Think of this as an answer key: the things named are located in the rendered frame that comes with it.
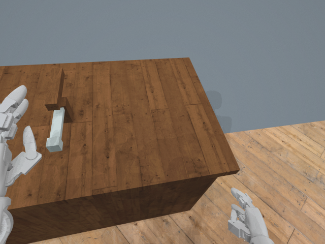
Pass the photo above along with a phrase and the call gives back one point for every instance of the robot right hand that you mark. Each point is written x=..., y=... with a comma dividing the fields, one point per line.
x=250, y=223

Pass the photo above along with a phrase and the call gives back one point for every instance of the robot left hand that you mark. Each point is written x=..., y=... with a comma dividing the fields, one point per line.
x=12, y=109

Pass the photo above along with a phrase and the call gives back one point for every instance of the counter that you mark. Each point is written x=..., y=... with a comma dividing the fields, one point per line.
x=140, y=141

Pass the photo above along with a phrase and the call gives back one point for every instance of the left robot forearm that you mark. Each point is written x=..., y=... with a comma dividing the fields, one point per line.
x=6, y=219

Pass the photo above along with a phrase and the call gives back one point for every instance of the tap lever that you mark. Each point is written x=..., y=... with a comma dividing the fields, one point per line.
x=54, y=143

